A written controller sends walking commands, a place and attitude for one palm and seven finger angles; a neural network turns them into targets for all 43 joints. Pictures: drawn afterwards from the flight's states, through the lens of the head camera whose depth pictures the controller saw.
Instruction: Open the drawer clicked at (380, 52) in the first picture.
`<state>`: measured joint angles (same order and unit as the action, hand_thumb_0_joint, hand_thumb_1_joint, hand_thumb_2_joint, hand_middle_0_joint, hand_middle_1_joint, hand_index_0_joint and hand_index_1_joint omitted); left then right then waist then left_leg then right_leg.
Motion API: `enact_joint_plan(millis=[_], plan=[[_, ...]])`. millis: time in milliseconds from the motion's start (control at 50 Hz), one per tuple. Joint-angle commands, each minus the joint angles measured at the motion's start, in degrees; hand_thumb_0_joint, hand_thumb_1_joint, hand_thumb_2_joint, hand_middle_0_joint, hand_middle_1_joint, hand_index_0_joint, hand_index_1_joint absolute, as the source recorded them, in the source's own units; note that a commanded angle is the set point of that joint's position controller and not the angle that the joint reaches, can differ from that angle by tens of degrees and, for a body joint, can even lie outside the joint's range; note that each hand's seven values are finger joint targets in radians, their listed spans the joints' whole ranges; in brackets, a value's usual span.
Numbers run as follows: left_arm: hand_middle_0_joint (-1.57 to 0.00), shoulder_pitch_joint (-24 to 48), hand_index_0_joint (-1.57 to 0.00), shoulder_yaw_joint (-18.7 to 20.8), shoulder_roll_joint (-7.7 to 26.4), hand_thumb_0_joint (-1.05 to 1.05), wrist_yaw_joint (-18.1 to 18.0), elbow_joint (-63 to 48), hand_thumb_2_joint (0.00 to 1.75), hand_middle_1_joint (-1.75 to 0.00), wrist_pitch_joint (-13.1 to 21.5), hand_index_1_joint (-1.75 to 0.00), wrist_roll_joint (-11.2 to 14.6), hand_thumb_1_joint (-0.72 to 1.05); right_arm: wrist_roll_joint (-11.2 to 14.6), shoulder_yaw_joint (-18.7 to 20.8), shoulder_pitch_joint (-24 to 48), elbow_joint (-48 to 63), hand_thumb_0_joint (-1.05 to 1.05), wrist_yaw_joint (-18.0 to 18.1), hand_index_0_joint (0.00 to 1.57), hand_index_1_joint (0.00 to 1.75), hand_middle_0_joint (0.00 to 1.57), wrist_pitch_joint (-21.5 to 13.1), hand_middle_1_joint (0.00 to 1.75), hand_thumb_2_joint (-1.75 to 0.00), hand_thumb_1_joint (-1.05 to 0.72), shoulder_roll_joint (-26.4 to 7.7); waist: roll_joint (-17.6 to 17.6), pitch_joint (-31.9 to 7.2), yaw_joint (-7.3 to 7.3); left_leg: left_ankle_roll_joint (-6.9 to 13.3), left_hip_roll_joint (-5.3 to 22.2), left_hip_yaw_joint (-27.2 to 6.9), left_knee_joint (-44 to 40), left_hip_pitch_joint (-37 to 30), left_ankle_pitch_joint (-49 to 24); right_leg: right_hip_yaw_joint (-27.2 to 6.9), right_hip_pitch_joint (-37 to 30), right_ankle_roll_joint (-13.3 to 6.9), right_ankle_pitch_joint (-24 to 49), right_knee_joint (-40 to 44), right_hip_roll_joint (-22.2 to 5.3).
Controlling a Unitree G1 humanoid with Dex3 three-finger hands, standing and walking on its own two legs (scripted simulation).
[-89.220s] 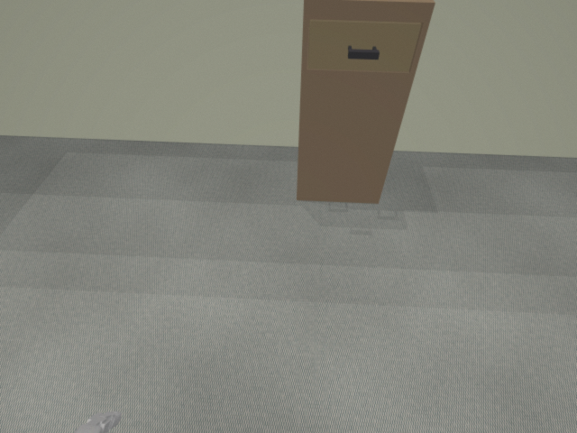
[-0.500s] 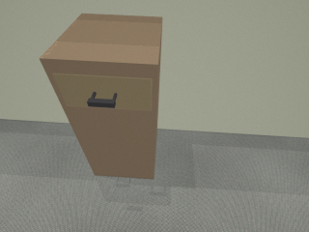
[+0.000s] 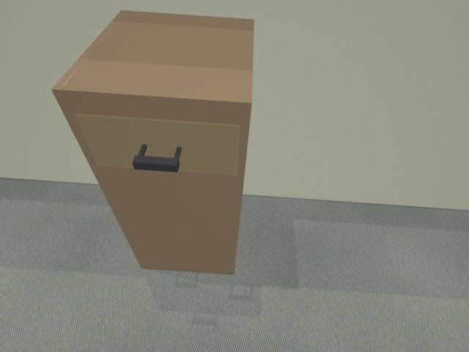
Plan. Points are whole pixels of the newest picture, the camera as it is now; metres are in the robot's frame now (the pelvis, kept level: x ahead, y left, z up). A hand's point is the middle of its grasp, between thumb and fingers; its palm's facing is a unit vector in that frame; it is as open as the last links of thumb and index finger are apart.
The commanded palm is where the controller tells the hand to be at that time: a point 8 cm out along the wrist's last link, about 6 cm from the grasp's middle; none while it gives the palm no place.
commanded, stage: come to a stop and stand still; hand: left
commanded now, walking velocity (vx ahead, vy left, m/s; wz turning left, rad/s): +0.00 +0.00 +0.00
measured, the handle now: (158, 156) +0.52 +0.22 -0.01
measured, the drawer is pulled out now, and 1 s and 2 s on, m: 0.00 0.00 0.00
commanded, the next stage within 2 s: none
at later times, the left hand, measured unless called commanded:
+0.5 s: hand out of the picture +0.00 +0.16 -0.17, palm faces +0.03 -0.98 -0.19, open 7.3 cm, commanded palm none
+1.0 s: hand out of the picture -0.05 +0.14 -0.17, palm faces +0.04 -0.98 -0.17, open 7.4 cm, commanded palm none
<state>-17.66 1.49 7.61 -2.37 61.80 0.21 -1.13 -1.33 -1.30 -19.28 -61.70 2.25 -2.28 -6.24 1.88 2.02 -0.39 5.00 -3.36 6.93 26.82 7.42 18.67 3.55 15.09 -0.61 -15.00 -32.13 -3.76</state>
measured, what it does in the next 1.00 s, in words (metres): stands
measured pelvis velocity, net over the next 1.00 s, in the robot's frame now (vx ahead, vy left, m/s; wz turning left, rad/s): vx -0.04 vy -0.02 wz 0.00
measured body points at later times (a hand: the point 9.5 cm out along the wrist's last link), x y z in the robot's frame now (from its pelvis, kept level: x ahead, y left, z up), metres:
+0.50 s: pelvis +0.00 -0.01 +0.00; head +0.01 -0.01 +0.45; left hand +0.00 +0.21 -0.16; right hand -0.01 -0.23 -0.16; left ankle -0.04 +0.06 -0.73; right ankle +0.01 -0.13 -0.73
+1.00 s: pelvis -0.04 -0.02 +0.01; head -0.06 -0.01 +0.45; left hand -0.05 +0.20 -0.16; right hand -0.04 -0.25 -0.15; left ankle -0.04 +0.06 -0.73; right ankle +0.01 -0.13 -0.73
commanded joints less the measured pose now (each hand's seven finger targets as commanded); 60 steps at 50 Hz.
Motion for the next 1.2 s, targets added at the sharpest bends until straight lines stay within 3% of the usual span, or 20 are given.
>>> enact_joint_plan(millis=[0,20,60,140,160,340,360,380,400,420,440,460,480,520,580,660,820,1040,1180], plan=[[-0.2,-5.9,-0.2,-0.2,3.5,0.0,0.3,-0.1,0.9,-0.3,1.4,-0.3,0.5,0.9,0.8,1.4,-4.2,0.5,0.0,0.5,0.2,0.3,0.2,-0.6,0.3,-0.9,-0.9,-5.8,-2.4,-0.6,-0.67,-1.4,9.8,-7.4,-3.9,4.8,-26.4,-5.4,-8.6,-1.9,18.6,5.0,-3.8],[-0.2,-5.3,-0.2,-0.4,3.8,0.0,0.3,0.0,0.9,-0.3,1.2,-0.3,0.4,0.9,0.7,1.4,-4.6,0.0,0.0,0.4,0.2,0.3,0.2,-0.5,0.3,-0.9,-0.9,-5.3,-2.6,0.8,-0.21,-1.9,9.1,-7.7,-5.7,6.2,-20.5,-5.2,-8.3,-2.5,19.0,4.5,-4.6],[-0.2,-4.2,-0.2,-0.4,3.0,0.0,0.2,-0.1,0.9,-0.3,1.0,-0.3,0.5,0.9,0.6,1.6,-4.6,-0.6,0.0,0.3,0.2,0.3,0.2,0.1,0.3,-0.9,-0.9,-5.8,4.5,0.9,0.16,-1.7,9.8,-7.9,-5.3,4.5,-21.7,-4.5,-7.2,-2.4,20.0,3.5,-3.1],[-0.2,-3.1,-0.2,-0.6,2.7,0.0,-0.1,-0.6,0.9,-0.3,0.7,-0.3,0.6,0.9,0.5,1.3,-5.0,-2.1,0.0,0.5,0.2,0.3,0.2,-0.1,0.3,-0.9,-0.9,-5.7,-0.2,0.6,0.17,-1.8,10.3,-7.8,-5.9,1.7,-28.5,-3.6,-6.6,-1.6,17.8,3.8,-2.5],[-0.2,-3.0,-0.2,-0.6,2.6,0.0,-0.2,-0.7,0.9,-0.3,0.5,-0.3,0.6,0.9,0.5,1.2,-5.1,-2.5,0.0,0.5,0.2,0.3,0.2,-0.1,0.3,-0.9,-0.9,-5.5,-2.8,1.0,0.21,-1.8,10.4,-7.7,-6.5,1.3,-30.1,-3.5,-6.1,-1.5,16.1,3.8,-2.1],[-0.2,-3.2,-0.2,-0.9,2.7,0.0,0.0,0.2,0.9,-0.3,0.3,-0.3,0.5,0.9,0.6,0.9,-4.6,-3.2,0.0,0.5,0.2,0.3,0.2,0.2,0.3,-0.9,-0.9,-5.0,-2.1,3.5,0.08,-1.7,10.3,-8.1,-9.0,3.0,-19.1,-3.9,-5.6,-1.5,11.2,6.9,-2.0],[-0.2,-0.9,-0.2,-1.4,11.8,0.0,0.2,-3.7,0.9,-0.3,1.0,-0.3,0.0,0.9,0.6,1.7,-2.2,3.3,0.0,-0.3,0.2,0.3,0.2,0.6,0.3,-0.9,-0.9,-11.8,-0.6,7.1,1.23,-5.4,8.4,-10.0,-10.5,6.1,-20.7,-1.5,-3.4,-1.1,5.6,4.7,0.0],[-0.2,-2.3,-0.2,-0.8,7.7,0.0,-0.2,-4.3,0.9,-0.3,0.7,-0.3,0.0,0.9,-0.3,2.4,-2.1,4.8,0.0,0.3,0.2,0.3,0.2,-0.7,0.3,-0.9,-0.9,-12.3,-4.2,2.2,0.7,-5.4,10.7,-10.5,-5.4,6.2,-30.4,-1.2,-3.6,-1.2,5.4,1.1,-0.5],[-0.2,-2.6,-0.2,-0.3,7.3,0.0,-0.2,-3.6,0.9,-0.3,1.0,-0.3,0.1,0.9,-0.3,2.8,-2.6,3.9,0.0,1.0,0.2,0.3,0.2,-1.1,0.3,-0.9,-0.9,-11.0,-6.9,-3.6,0.88,-5.4,10.8,-10.7,-3.0,1.6,-41.5,-1.6,-4.9,-2.3,10.5,0.4,-0.5],[-0.2,-4.1,-0.2,-1.0,6.6,0.0,-0.4,-3.6,0.9,-0.3,1.2,-0.3,0.5,0.9,0.1,2.5,-3.0,3.8,0.0,1.2,0.2,0.3,0.2,-1.1,0.3,-0.9,-0.9,-10.5,-8.0,-5.9,0.53,-4.9,11.0,-10.2,-1.8,-0.7,-42.6,-2.1,-5.2,-2.5,10.1,1.8,-0.9],[-0.2,-5.6,-0.2,-0.9,6.6,0.0,-0.4,-3.9,0.9,-0.3,1.5,-0.3,0.5,0.9,0.3,2.6,-3.4,4.3,0.0,1.1,0.2,0.3,0.2,-0.9,0.3,-0.9,-0.9,-10.0,-6.6,-8.4,0.5,-4.0,10.5,-9.9,0.1,-1.0,-38.8,-2.7,-6.6,-2.6,13.7,2.7,-1.4],[-0.2,-5.9,-0.2,-1.1,6.7,0.0,-0.4,-3.9,0.9,-0.3,1.3,-0.3,0.6,0.9,0.2,2.3,-2.9,4.7,0.0,0.9,0.2,0.3,0.2,-0.5,0.3,-0.9,-0.9,-9.4,-3.1,-7.4,0.51,-3.0,9.4,-9.1,0.7,1.3,-29.9,-3.9,-7.6,-2.7,16.5,3.4,-2.0],[-0.2,-5.6,-0.2,-0.9,7.1,0.0,-0.4,-3.8,0.9,-0.3,1.2,-0.3,0.6,0.9,0.4,2.5,-2.6,4.8,0.0,0.6,0.2,0.3,0.2,0.1,0.3,-0.9,-0.9,-9.2,-0.4,-5.5,0.81,-2.5,8.5,-8.5,0.1,3.7,-19.7,-5.1,-7.8,-2.9,17.1,4.3,-3.0],[-0.2,-3.7,-0.2,-0.6,7.8,0.0,-0.4,-4.6,0.9,-0.3,1.2,-0.3,0.5,0.9,0.6,2.9,-1.8,5.1,0.0,0.3,0.2,0.3,0.2,0.8,0.3,-0.9,-0.9,-9.6,1.3,-0.3,1.43,-2.2,8.1,-8.4,-1.8,6.8,-10.0,-6.0,-5.0,-2.9,13.9,5.7,-3.7],[-0.2,-4.0,-0.2,-1.1,7.3,0.0,-0.4,-4.9,0.9,-0.3,1.1,-0.3,0.4,0.9,0.5,2.5,-1.1,4.6,0.0,-0.3,0.2,0.3,0.2,1.2,0.3,-0.9,-0.9,-9.1,-0.1,3.4,1.17,-2.0,8.4,-8.2,-3.4,7.7,-7.2,-6.7,-2.6,-2.6,9.3,7.9,-3.1],[-0.2,-3.9,-0.2,-1.2,7.9,0.0,-0.4,-4.9,0.9,-0.3,1.3,-0.3,0.4,0.9,0.6,2.4,-0.4,4.2,0.0,-0.6,0.2,0.3,0.2,1.4,0.3,-0.9,-0.9,-9.6,-0.4,3.4,1.23,-2.2,8.5,-7.9,-4.2,6.8,-6.3,-7.4,-2.6,-2.3,8.1,9.9,-3.0],[-0.2,-3.8,-0.2,-1.2,7.9,0.0,-0.1,-4.5,0.9,-0.3,1.2,-0.3,0.3,0.9,0.5,2.3,-0.5,3.4,0.0,-1.2,0.2,0.3,0.2,2.1,0.3,-0.9,-0.9,-9.5,-0.9,5.6,1.08,-2.5,7.8,-7.9,-6.7,8.0,1.3,-8.9,0.5,-1.3,-5.4,16.0,-2.9],[-0.2,-6.1,-0.2,-1.0,5.5,0.0,-0.3,-2.7,0.9,-0.3,1.1,-0.3,0.3,0.9,0.4,2.2,-3.7,0.7,0.0,-1.2,0.2,0.3,0.2,2.0,0.3,-0.9,-0.9,-7.7,-0.8,4.0,0.6,-2.4,8.6,-9.3,-9.4,11.3,4.4,-7.1,-2.5,-0.6,-4.1,15.1,-2.5],[-0.2,-7.8,-0.2,-1.1,3.4,0.0,-0.4,-1.4,0.9,-0.3,0.8,-0.3,0.0,0.9,0.5,2.2,-5.0,-0.5,0.0,-1.0,0.2,0.3,0.2,1.8,0.3,-0.9,-0.9,-7.1,-2.9,5.3,-0.04,-2.1,10.1,-11.5,-13.0,14.9,8.8,-4.8,-4.3,-0.3,0.0,11.7,-1.6]])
